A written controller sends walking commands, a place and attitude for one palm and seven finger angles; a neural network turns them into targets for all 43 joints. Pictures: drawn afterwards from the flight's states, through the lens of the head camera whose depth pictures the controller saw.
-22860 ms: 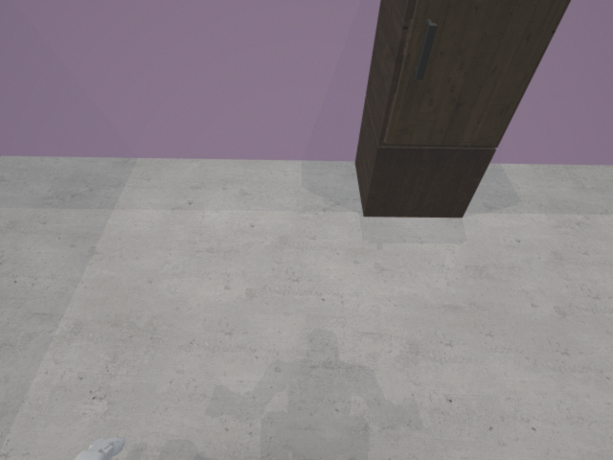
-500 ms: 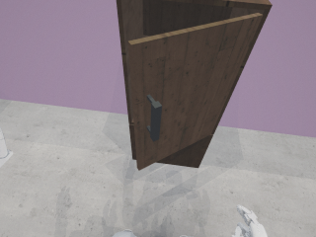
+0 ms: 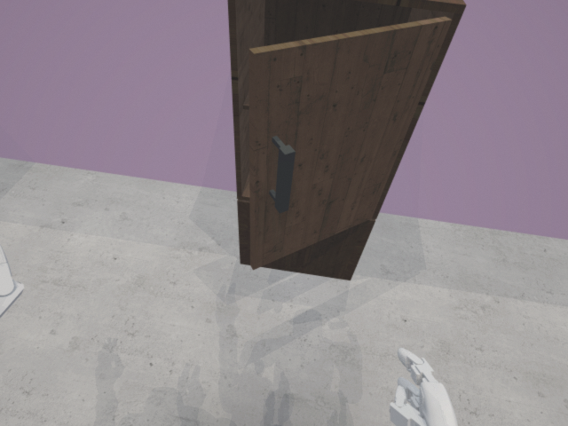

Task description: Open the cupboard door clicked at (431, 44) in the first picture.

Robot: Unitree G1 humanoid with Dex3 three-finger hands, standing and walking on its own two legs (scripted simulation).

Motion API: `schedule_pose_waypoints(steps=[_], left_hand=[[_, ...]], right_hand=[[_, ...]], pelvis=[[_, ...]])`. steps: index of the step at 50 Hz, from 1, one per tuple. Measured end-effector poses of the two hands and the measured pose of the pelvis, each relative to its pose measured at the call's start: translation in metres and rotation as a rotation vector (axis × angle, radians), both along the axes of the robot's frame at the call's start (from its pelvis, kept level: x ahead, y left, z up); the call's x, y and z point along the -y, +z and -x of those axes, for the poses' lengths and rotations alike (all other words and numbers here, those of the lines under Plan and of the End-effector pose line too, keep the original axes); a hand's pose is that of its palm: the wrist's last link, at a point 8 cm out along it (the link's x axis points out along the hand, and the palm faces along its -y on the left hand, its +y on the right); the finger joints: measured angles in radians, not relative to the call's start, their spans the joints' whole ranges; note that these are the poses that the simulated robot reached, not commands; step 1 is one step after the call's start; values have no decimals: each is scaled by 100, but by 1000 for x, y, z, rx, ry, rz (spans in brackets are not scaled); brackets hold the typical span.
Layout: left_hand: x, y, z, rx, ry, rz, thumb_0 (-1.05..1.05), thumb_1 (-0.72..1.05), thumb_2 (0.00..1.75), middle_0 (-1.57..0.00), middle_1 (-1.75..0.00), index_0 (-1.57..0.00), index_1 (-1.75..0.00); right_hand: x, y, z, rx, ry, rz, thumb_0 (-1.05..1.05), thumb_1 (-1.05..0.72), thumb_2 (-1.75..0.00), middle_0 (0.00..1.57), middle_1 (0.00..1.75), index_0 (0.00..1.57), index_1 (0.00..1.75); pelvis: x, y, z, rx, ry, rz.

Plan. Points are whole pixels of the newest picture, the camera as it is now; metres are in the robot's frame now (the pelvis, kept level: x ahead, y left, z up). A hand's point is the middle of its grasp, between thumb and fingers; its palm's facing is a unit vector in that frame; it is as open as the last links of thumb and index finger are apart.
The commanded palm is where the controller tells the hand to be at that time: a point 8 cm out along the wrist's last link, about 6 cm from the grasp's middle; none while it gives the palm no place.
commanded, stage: stop stepping back and stand still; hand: left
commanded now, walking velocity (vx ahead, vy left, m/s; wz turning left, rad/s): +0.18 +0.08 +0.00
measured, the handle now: (279, 175) +0.56 +0.05 +0.01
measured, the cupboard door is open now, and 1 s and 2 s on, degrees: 37 37 37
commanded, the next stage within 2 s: let the arm hang, fingers relaxed in 1.92 s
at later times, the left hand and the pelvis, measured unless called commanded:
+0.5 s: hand (72, 326) +0.17 +0.21 +0.17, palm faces +0.38 -0.76 -0.53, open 7.4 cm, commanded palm +0.11 +0.26 +0.18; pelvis -0.05 -0.03 -0.01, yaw -4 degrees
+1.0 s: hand (77, 324) +0.17 +0.21 +0.17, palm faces +0.34 -0.79 -0.51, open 7.4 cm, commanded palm +0.12 +0.26 +0.18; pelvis -0.05 -0.03 +0.00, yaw -5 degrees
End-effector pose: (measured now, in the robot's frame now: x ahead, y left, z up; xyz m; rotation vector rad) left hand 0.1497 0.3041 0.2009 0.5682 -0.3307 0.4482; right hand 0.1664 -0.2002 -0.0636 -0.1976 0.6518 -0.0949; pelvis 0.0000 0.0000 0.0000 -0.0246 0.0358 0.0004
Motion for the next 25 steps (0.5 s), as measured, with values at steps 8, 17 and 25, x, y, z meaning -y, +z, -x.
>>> schedule_pose_waypoints(steps=[8, 17, 25], left_hand=[[25, -23, 8, -103, -36, 77, 2, 89, 89, -21, -30, -21, -31], [31, -13, 4, 3, -111, 16, 2, 88, 89, -21, -30, -21, -31], [54, -7, 20, -92, -95, -71, 2, 89, 89, -21, -30, -21, -31]], right_hand=[[42, -18, 66, -135, -67, 18, 1, -90, -90, 21, 30, 21, 30], [83, -15, 103, -81, -212, 113, 1, -91, -90, 21, 30, 21, 30], [80, -31, 117, -68, -195, 7, 1, -91, -90, 20, 30, 20, 30]], pelvis=[[15, 3, 27, 11, -44, -44], [13, -9, 41, 44, -62, -60], [34, -8, 54, 57, -66, -54]])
